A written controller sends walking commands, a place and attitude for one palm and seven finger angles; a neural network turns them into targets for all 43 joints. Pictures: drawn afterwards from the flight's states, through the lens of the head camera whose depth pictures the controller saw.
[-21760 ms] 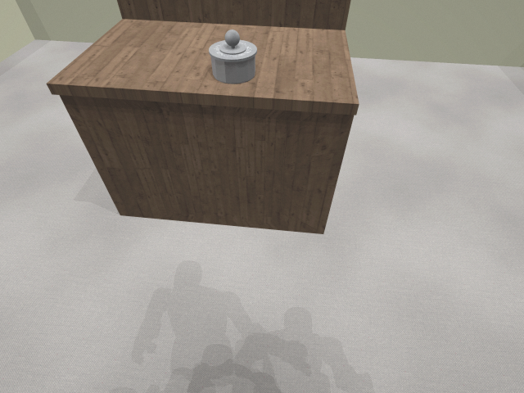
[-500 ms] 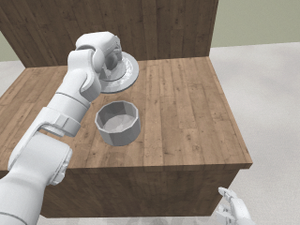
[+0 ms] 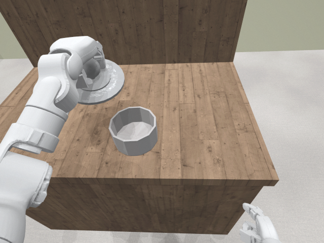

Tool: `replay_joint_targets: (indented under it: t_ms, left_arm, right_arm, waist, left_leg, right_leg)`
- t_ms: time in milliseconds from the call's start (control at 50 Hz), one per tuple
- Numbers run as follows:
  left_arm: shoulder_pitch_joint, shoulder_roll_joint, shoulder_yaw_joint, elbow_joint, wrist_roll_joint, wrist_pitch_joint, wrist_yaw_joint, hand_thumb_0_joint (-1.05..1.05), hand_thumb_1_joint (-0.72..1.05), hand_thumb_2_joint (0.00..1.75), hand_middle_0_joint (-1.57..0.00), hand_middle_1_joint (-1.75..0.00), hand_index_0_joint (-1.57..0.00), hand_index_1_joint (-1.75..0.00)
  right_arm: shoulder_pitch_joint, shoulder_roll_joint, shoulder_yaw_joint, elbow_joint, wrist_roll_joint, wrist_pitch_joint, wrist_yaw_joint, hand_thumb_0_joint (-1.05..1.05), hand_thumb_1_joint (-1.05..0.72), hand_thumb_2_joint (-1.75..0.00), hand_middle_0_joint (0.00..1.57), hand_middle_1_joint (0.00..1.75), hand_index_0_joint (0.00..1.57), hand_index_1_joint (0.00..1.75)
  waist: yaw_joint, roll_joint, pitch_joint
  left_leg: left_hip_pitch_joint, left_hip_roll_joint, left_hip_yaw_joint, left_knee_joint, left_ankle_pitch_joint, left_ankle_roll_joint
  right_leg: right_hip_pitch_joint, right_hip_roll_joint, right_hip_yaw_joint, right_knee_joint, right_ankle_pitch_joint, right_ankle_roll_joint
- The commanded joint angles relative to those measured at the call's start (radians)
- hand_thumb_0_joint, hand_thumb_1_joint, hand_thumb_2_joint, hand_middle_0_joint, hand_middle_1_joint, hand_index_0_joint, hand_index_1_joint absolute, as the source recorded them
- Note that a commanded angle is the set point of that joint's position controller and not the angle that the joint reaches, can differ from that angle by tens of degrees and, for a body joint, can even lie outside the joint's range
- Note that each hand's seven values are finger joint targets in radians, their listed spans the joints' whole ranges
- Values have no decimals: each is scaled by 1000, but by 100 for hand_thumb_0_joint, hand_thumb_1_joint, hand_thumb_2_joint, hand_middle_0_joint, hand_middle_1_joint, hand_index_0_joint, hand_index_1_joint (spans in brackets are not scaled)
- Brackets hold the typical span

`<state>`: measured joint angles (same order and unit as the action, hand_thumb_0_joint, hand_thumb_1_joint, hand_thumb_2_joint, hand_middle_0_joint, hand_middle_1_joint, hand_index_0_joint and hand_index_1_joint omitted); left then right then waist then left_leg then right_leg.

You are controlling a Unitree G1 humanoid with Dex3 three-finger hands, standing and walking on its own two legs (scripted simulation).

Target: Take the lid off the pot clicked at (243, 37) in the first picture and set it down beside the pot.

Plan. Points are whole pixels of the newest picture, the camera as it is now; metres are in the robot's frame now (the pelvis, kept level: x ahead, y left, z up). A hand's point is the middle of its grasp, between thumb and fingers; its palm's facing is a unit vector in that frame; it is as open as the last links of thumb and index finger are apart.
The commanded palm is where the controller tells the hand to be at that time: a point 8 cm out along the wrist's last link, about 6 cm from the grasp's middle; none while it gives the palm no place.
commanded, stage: move the lid sideways beside the pot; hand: left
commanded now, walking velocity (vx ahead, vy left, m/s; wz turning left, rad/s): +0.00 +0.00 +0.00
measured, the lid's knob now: (89, 68) +0.46 +0.19 +0.23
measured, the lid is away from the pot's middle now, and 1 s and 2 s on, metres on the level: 0.08 0.19 0.24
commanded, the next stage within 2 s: lower the lid onto the table in 1.42 s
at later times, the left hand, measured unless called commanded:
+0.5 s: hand (61, 73) +0.43 +0.25 +0.23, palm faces -0.16 -0.01 -0.99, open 7.9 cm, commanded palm +0.41 +0.25 +0.30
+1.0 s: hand (39, 74) +0.42 +0.30 +0.23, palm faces -0.16 -0.01 -0.99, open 7.9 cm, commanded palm +0.40 +0.30 +0.30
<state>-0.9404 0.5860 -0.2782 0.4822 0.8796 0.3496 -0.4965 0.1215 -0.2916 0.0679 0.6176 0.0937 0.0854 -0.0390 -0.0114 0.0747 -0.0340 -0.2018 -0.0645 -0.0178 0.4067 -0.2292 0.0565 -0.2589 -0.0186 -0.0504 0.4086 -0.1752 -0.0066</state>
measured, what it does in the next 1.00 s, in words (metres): stands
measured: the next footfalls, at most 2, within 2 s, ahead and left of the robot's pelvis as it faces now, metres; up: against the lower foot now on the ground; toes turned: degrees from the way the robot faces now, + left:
none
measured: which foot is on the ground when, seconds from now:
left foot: down 0.00-1.00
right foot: down 0.00-1.00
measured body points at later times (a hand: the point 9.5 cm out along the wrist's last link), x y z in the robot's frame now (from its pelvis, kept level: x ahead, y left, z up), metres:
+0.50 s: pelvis +0.00 +0.02 +0.00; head +0.01 -0.01 +0.45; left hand +0.43 +0.25 +0.28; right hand +0.15 -0.23 -0.11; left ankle -0.01 +0.09 -0.74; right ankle +0.02 -0.12 -0.74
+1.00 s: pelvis +0.00 +0.02 +0.00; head +0.02 +0.00 +0.45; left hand +0.43 +0.29 +0.29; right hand +0.16 -0.23 -0.11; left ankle -0.01 +0.09 -0.74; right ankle +0.02 -0.12 -0.74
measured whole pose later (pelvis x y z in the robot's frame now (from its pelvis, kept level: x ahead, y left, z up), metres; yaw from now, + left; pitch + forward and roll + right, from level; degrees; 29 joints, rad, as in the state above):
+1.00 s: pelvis +0.00 +0.02 +0.00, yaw +1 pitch +3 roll -1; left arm -0.91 0.76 -0.12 0.55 0.90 0.19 -0.53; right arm 0.17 -0.30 0.06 0.60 0.10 0.14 -0.03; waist -0.02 0.07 -0.02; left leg -0.23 -0.08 -0.03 0.39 -0.22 0.08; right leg -0.26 -0.03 -0.06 0.34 -0.14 0.01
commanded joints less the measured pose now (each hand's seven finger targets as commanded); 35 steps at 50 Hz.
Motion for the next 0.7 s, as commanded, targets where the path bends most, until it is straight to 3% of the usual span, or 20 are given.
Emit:
replay_joint_targets:
  t_ms: [0, 80, 120, 140, 180, 220, 240, 280, 320, 380, 420, 440, 460, 480, 520, 540, 580, 640, 660, 680]
  left_arm:
    - [-563, 291, 188, -208, 37, -20, 48, 0, 61, 107, -108, -108, -82, -97]
    - [-551, 289, 180, -144, 36, -25, 42, 0, 61, 107, -108, -108, -82, -97]
    - [-573, 269, 153, -160, 22, -32, 46, 0, 61, 107, -108, -108, -82, -97]
    - [-607, 288, 165, -189, 31, -40, 47, 0, 61, 107, -108, -108, -82, -97]
    - [-617, 282, 159, -174, 37, -47, 47, 0, 61, 107, -108, -108, -82, -97]
    - [-607, 358, 217, -190, 33, -60, 56, 0, 61, 107, -108, -108, -82, -97]
    - [-609, 365, 225, -187, 44, -66, 56, 0, 61, 107, -108, -108, -82, -97]
    - [-601, 319, 188, -137, 42, -67, 44, 0, 61, 107, -108, -108, -82, -97]
    - [-573, 324, 191, -95, 30, -71, 46, 0, 61, 107, -108, -108, -82, -97]
    - [-559, 349, 210, -83, 45, -82, 37, 0, 61, 107, -108, -108, -82, -97]
    - [-570, 361, 219, -165, 28, -95, 41, 0, 61, 107, -108, -108, -82, -97]
    - [-592, 362, 217, -188, 45, -100, 40, 0, 61, 107, -108, -108, -82, -97]
    - [-572, 357, 222, -156, 47, -99, 36, 0, 61, 107, -108, -108, -82, -97]
    - [-549, 395, 253, -138, 46, -99, 36, 0, 61, 107, -108, -108, -82, -97]
    - [-544, 416, 265, -146, 35, -103, 38, 0, 61, 107, -108, -108, -82, -97]
    - [-544, 416, 264, -138, 48, -105, 35, 0, 61, 107, -108, -108, -82, -97]
    - [-548, 409, 253, -92, 46, -106, 28, 0, 61, 107, -108, -108, -82, -97]
    - [-563, 473, 300, -189, 50, -123, 36, 0, 61, 107, -108, -108, -82, -97]
    - [-574, 429, 269, -190, 51, -126, 30, 0, 61, 107, -108, -108, -82, -97]
    - [-553, 434, 277, -179, 47, -126, 29, 0, 61, 107, -108, -108, -82, -97]
  right_arm:
    - [-130, -96, -29, -149, -2, -36, -5, 0, -90, -90, 20, 30, 20, 30]
    - [-122, -98, -27, -144, 4, -24, -8, 0, -90, -90, 20, 30, 20, 30]
    - [-123, -109, -32, -146, 3, -25, -7, 0, -90, -90, 20, 30, 20, 30]
    - [-110, -98, -30, -148, 2, -26, -6, 0, -90, -90, 20, 30, 20, 30]
    - [-110, -96, -29, -147, 1, -27, -9, 0, -90, -90, 20, 30, 20, 30]
    - [-97, -115, -36, -148, -6, -32, -9, 0, -90, -90, 20, 30, 20, 30]
    - [-85, -102, -30, -146, -6, -31, -8, 0, -90, -90, 20, 30, 20, 30]
    - [-87, -100, -30, -139, 0, -24, -10, 0, -90, -90, 20, 30, 20, 30]
    - [-74, -119, -38, -134, -1, -23, -9, 0, -90, -90, 20, 30, 20, 30]
    - [-72, -111, -34, -137, 2, -18, -11, 0, -90, -90, 20, 30, 20, 30]
    - [-71, -122, -45, -152, -2, -21, -4, 0, -90, -90, 20, 30, 20, 30]
    - [-67, -109, -42, -152, -2, -22, -3, 0, -90, -90, 20, 30, 20, 30]
    - [-68, -109, -42, -152, -3, -23, -4, 0, -90, -90, 20, 30, 20, 30]
    - [-55, -114, -41, -144, 1, -16, -4, 0, -90, -90, 20, 30, 20, 30]
    - [-49, -130, -48, -146, -2, -16, -2, 0, -90, -90, 20, 30, 20, 30]
    - [-40, -117, -44, -145, 0, -15, -3, 0, -90, -90, 20, 30, 20, 30]
    - [-40, -122, -43, -138, 5, -6, -6, 0, -90, -90, 20, 30, 20, 30]
    - [-42, -124, -48, -159, 1, -12, -3, 0, -90, -90, 20, 30, 20, 30]
    - [-54, -118, -47, -160, 0, -12, -3, 0, -90, -90, 20, 30, 20, 30]
    - [-44, -119, -49, -157, 1, -10, -2, 0, -90, -90, 20, 30, 20, 30]
  waist:
    - [2, -38, -384]
    - [-6, -82, -329]
    - [-18, -39, -318]
    - [-10, -41, -364]
    - [-13, -26, -372]
    - [-11, 15, -396]
    - [-4, -8, -432]
    - [-15, -27, -379]
    - [-24, -30, -330]
    - [-11, -55, -348]
    - [-15, -8, -383]
    - [-9, 13, -415]
    - [-10, 11, -389]
    - [-8, -11, -386]
    - [-15, 14, -367]
    - [-8, -7, -389]
    - [-14, -32, -330]
    - [2, 21, -428]
    - [-5, 35, -427]
    - [-6, 31, -428]
  left_leg:
    - [75, 43, -46, -37, 316, 9]
    - [48, 47, -45, -51, 274, 7]
    - [70, 47, -53, -52, 266, 4]
    - [81, 48, -59, -62, 268, 2]
    - [91, 45, -59, -56, 267, 5]
    - [105, 44, -64, -46, 303, 3]
    - [99, 45, -65, -53, 327, 3]
    - [90, 48, -61, -56, 297, 2]
    - [83, 50, -64, -58, 276, 0]
    - [65, 49, -57, -57, 289, 7]
    - [103, 49, -66, -45, 349, 4]
    - [123, 52, -69, -48, 384, 3]
    - [116, 50, -71, -40, 377, 4]
    - [114, 55, -72, -43, 400, 3]
    - [116, 54, -74, -39, 410, 0]
    - [108, 54, -71, -47, 398, 2]
    - [80, 56, -68, -55, 347, 2]
    - [114, 54, -74, -47, 426, 2]
    - [140, 53, -79, -32, 468, 1]
    - [152, 58, -81, -32, 491, -1]
  right_leg:
    - [200, -15, 30, -2, 260, -45]
    - [172, -11, 18, -13, 213, -41]
    - [136, -11, 12, -19, 185, -47]
    - [160, -6, 12, -16, 169, -43]
    - [153, -5, 12, -18, 166, -45]
    - [163, -9, 18, -17, 192, -53]
    - [194, -4, 17, -11, 202, -48]
    - [162, -4, 9, -22, 187, -47]
    - [126, -6, 3, -34, 160, -51]
    - [157, -5, 7, -27, 184, -48]
    - [164, -10, 11, -26, 216, -52]
    - [169, -2, 13, -22, 214, -50]
    - [159, -3, 9, -26, 215, -53]
    - [161, -1, 7, -26, 225, -52]
    - [147, -4, 6, -33, 226, -55]
    - [170, 2, 8, -32, 219, -49]
    - [147, 2, -1, -39, 202, -51]
    - [192, 0, 12, -26, 233, -51]
    - [175, 0, 9, -26, 251, -54]
    - [173, 1, 8, -30, 254, -51]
